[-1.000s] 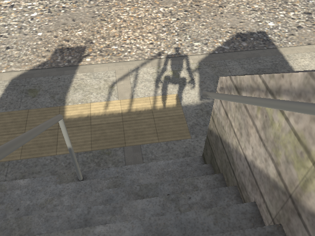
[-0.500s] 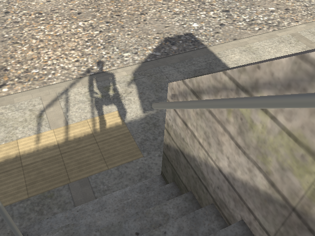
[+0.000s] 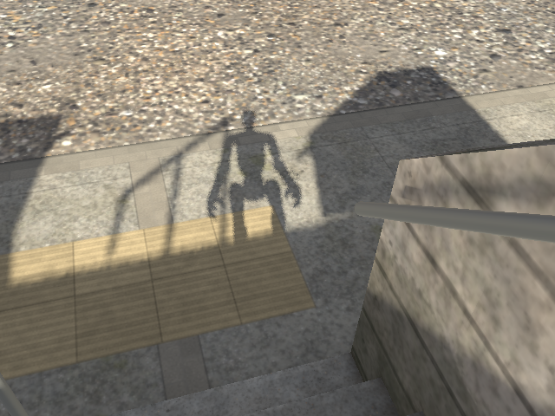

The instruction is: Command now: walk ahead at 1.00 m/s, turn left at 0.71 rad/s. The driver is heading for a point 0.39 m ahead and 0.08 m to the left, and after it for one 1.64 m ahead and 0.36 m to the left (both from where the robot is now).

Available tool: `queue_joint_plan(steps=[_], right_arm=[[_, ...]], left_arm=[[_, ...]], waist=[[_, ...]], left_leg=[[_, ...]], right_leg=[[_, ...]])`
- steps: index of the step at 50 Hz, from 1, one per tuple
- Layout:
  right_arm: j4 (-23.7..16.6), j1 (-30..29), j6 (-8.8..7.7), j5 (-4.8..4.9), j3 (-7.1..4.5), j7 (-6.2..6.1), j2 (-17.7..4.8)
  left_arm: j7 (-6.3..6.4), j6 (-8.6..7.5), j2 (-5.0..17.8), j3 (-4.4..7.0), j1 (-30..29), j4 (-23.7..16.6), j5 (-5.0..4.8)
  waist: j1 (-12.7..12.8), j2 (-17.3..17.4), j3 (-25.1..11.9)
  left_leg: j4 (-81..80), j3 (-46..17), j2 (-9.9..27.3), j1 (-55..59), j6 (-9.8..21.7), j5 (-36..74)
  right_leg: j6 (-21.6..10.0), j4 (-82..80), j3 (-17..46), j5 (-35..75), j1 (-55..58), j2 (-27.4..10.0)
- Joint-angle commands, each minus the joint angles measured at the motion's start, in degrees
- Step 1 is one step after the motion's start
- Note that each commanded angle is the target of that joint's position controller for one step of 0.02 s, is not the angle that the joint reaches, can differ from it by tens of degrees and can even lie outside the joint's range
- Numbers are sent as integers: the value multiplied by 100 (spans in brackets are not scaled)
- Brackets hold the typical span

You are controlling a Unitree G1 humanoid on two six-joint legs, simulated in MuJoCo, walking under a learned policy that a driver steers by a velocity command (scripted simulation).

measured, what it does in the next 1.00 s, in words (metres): goes down, turning left: right foot 0.21 m lower, then left foot 0.20 m lower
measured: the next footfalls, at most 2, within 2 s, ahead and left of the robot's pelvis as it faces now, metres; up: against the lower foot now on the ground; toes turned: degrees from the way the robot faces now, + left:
right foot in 0.30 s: +0.33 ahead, -0.10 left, -0.21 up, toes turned +18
left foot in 0.64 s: +0.48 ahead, +0.16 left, -0.41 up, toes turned +26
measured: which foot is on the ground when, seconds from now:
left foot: down 0.00-0.28, up 0.30-0.62, down 0.64-0.96, up 0.98-1.00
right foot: up 0.00-0.28, down 0.30-0.62, up 0.64-0.94, down 0.96-1.00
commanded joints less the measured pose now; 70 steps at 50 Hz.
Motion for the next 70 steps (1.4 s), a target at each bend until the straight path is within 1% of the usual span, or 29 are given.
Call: queue_joint_plan(steps=[1,3,6,11,13,15,16,17,19,21,26,30,32,33,37,39,42,46,48,49,50,53,55,57,59,64,67,68,70], right_arm=[[864,2479,-128,333,-28,62,-727],[801,2099,-191,119,-11,-38,-761],[277,819,-257,-162,27,-191,-719],[220,230,-406,258,59,-216,-273],[122,-311,-224,129,-43,-158,-487],[-9,-1101,-160,84,-109,-83,-326],[-414,-1386,-136,107,-4,-204,123],[-909,357,-188,316,125,-274,556],[-280,57,60,-215,2,-316,46],[-562,-411,-87,-348,227,-126,579],[-477,-917,-245,70,222,163,251],[290,1274,46,-53,-143,-61,-868],[394,1327,-34,79,-226,45,-713],[509,1532,-118,-14,-106,119,-877],[464,766,-270,47,59,-147,-494],[515,594,-358,-175,-1,-116,-675],[298,-314,-553,168,80,-273,-135],[213,-703,-359,105,-47,-300,-686],[278,-549,-137,-46,-78,-364,-262],[129,-1006,-54,-128,50,-455,453],[-413,-83,-99,156,205,-447,797],[-253,-406,-116,-244,241,-406,392],[-621,-1416,-43,-153,240,-225,212],[27,-755,6,-173,142,-23,186],[-110,-1465,-179,-113,65,140,-66],[-235,-1776,-215,27,30,118,44],[978,2304,-136,-138,-348,5,-677],[910,2294,-180,-160,-416,114,-786],[628,1276,-393,-128,-137,224,-481]], left_arm=[[43,32,49,-98,-1277,-1496,364],[-68,-74,190,-7,-665,-1074,329],[-175,-115,281,-8,-1506,-1080,186],[-330,-222,-70,-92,-855,-1096,-81],[-163,-62,240,10,731,-786,-107],[-166,-11,905,349,2773,-58,-168],[-291,-22,606,205,1876,-385,-313],[-460,-185,552,1,732,-775,-33],[-545,-437,-13,-25,1122,-515,-102],[-309,-561,-108,-138,1067,-359,-149],[-123,-686,329,-148,-370,-769,-332],[-333,-546,862,72,-479,-455,-81],[-65,2,883,174,16,-313,119],[-46,-20,262,2,879,-721,25],[-65,-112,319,54,51,-817,210],[-76,120,234,58,102,-494,211],[-317,-45,69,-31,-85,-626,-76],[-207,95,626,112,1275,-278,-33],[-291,135,898,264,2021,-233,-76],[-423,151,616,148,1810,-257,-264],[-531,54,579,-125,1501,-197,-18],[-492,-230,837,57,1664,144,-109],[-357,-363,56,-311,539,-159,-5],[-267,-376,767,-126,456,-205,-32],[-127,-472,380,-161,41,-267,-401],[-192,-335,384,-77,738,-106,1],[-237,-158,610,61,77,13,116],[-184,-140,508,204,-626,-162,6],[-40,-185,93,127,755,-218,-118]], waist=[[-281,1582,931],[280,-83,435],[568,35,352],[604,347,119],[1430,1150,-264],[2687,-479,-18],[2168,-412,714],[148,-1720,208],[405,-18,880],[4,-310,972],[-316,35,755],[-819,-876,100],[-847,695,858],[81,1172,183],[606,135,415],[660,28,401],[1193,-229,226],[1599,992,-76],[1989,51,521],[1917,-858,957],[452,-1477,583],[550,-1147,227],[-38,-115,1248],[-173,-265,868],[-32,-287,812],[834,-597,901],[-1059,35,-259],[-1555,886,446],[85,794,209]], left_leg=[[381,-1990,728,2757,290,6367],[586,-2813,1025,1738,615,2417],[-467,-3867,1030,-1787,1163,459],[1624,-2190,-551,-3423,390,-1472],[3376,-2077,-598,-2670,360,140],[8141,-1382,-1318,-3609,127,-2095],[9112,-1243,-1637,-4483,281,-3641],[7818,-1037,-584,-5479,281,-3223],[6277,-1228,42,-5481,203,-1826],[3590,-1144,141,-4257,-25,199],[1443,-116,-329,-72,-309,4963],[1014,488,-149,1912,-47,2558],[-2110,-610,582,2315,493,1412],[715,-1507,1280,3514,358,4537],[-266,-3676,2313,52,1251,695],[279,-3187,1817,-1527,1202,1094],[1031,-1244,287,-3937,204,-2920],[3173,-1226,574,-2579,259,24],[7647,-647,-289,-2146,252,1038],[9912,-464,-1367,-3842,387,-3799],[9392,-707,-1040,-5717,433,-3951],[7764,-1421,-57,-6691,132,-2691],[3983,-1078,133,-4984,-755,-226],[3560,-402,205,-2242,-800,1822],[1306,-635,519,-2030,-604,4624],[105,127,337,-895,-576,3352],[-456,224,330,3274,-419,2084],[-2424,-922,1139,2988,25,1870],[189,-1555,2153,4317,-434,5134]], right_leg=[[-474,1115,405,-220,-5092,411],[-292,-955,1060,1439,-4836,170],[526,-3563,869,4351,-1632,414],[323,-6221,260,8083,2377,1109],[126,-6910,654,7187,3151,831],[-353,-8259,1209,7178,4656,-164],[34,-7819,1631,7395,3741,-704],[123,-6327,2599,9500,4417,-1725],[-280,-7272,2694,4375,2307,-1286],[-165,-7091,1995,4562,52,-960],[-119,-5949,1141,548,-3194,-364],[-227,-2662,745,4125,-1952,-396],[-346,1310,155,1120,-2415,777],[-468,889,1187,-382,-4013,827],[243,-3264,1844,2076,-3452,132],[528,-2961,1206,2959,-1943,285],[361,-5696,562,7523,1264,601],[-115,-5972,191,6057,2250,639],[-909,-9462,1119,4809,2486,-311],[-882,-8624,1397,6574,2647,-668],[-352,-6111,1723,9511,3572,-984],[-1121,-7282,3501,3398,2755,-1588],[-811,-8225,3143,2241,-647,-1071],[-914,-8032,2791,2494,-2057,-880],[-721,-7325,1939,817,-1400,-140],[-1031,-5577,1921,2822,199,-74],[-854,-831,1410,5097,-1286,364],[-675,1244,1188,943,-1952,1470],[-713,-541,1454,421,-4304,612]])
Keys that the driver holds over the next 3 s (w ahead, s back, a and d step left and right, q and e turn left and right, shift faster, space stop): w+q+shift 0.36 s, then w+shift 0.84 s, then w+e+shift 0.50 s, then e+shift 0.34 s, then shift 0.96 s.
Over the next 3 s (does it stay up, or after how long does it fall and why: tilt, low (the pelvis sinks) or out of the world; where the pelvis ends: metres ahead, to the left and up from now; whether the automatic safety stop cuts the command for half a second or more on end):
stays up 1.54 0.44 -1.05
